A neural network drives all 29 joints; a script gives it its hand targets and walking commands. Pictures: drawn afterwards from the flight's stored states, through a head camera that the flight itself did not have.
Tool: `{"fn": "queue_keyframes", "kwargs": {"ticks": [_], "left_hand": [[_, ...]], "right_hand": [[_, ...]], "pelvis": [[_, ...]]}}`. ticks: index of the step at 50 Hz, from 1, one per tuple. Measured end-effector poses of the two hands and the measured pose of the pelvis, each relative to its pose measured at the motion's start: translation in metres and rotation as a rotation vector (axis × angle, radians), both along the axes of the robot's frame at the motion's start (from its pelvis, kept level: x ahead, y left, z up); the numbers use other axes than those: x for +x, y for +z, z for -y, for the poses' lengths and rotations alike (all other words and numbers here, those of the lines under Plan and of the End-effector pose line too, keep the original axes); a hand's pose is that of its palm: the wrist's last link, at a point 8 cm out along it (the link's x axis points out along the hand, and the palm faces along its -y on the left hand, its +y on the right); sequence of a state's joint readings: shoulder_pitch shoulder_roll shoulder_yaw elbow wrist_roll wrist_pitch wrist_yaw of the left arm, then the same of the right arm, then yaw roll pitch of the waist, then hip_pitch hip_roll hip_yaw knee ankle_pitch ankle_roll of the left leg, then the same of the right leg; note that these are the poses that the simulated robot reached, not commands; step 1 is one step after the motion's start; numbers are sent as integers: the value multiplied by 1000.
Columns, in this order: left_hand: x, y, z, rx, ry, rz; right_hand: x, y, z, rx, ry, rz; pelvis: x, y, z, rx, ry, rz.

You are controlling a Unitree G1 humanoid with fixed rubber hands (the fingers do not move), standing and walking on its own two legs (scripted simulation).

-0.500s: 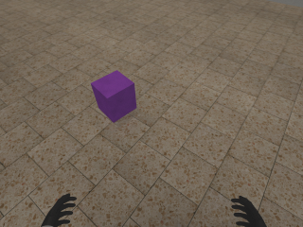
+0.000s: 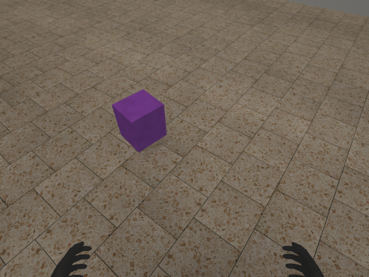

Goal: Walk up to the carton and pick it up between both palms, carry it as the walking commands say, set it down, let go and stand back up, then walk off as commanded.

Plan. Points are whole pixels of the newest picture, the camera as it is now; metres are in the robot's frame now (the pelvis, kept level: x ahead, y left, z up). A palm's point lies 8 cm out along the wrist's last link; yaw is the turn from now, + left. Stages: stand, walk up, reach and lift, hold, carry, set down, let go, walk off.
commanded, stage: stand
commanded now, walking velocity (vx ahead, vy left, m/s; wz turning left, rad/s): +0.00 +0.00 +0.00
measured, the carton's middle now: (141, 120) +1.19 +0.35 -0.61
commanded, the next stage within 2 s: walk up in 0.32 s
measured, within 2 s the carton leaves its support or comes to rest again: neither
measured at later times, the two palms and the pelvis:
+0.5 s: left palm out of the picture +0.12 +0.29 -0.08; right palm out of the picture +0.13 -0.25 -0.08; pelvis -0.01 +0.00 +0.00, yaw +0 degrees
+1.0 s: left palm out of the picture +0.14 +0.40 -0.10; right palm out of the picture +0.14 -0.14 -0.08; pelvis +0.07 +0.12 +0.01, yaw +6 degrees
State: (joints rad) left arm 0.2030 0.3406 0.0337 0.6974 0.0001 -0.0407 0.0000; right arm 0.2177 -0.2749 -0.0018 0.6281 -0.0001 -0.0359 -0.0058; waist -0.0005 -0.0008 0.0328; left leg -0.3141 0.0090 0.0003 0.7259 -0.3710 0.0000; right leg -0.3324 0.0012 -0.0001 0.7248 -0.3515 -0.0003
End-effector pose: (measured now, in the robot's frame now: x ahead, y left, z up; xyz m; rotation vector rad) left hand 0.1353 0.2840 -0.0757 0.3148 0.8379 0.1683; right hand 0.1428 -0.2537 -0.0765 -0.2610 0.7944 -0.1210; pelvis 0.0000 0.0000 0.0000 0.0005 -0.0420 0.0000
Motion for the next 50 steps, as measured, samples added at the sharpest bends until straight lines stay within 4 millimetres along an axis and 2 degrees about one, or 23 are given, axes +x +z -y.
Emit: {"fn": "queue_keyframes", "kwargs": {"ticks": [27,30,36,40,42,45,47,50], "left_hand": [[-17,-6,-3,-7,10,-34],[-21,-7,-4,-14,27,-62],[-46,-5,-19,-48,88,-167],[-47,-7,-48,-55,129,-191],[-43,-13,-68,-62,154,-192],[-32,-32,-98,-77,180,-180],[-18,-35,-109,-94,180,-173],[9,-28,-114,-123,154,-153]], "right_hand": [[-17,-2,0,-7,-11,-27],[-20,-6,-2,14,-6,-81],[-13,-2,-34,54,42,-187],[-1,-3,-64,55,69,-206],[6,-6,-81,44,80,-213],[13,-17,-104,14,78,-205],[8,-17,-113,1,54,-230],[0,-7,-116,-25,15,-284]], "pelvis": [[-9,1,-3,-5,-1,9],[-8,3,-4,-3,2,3],[-2,19,-28,5,38,-57],[11,21,-55,2,63,-81],[19,17,-72,-12,76,-88],[35,1,-97,-31,96,-62],[48,1,-107,-38,99,-39],[71,10,-117,-47,103,-25]]}}
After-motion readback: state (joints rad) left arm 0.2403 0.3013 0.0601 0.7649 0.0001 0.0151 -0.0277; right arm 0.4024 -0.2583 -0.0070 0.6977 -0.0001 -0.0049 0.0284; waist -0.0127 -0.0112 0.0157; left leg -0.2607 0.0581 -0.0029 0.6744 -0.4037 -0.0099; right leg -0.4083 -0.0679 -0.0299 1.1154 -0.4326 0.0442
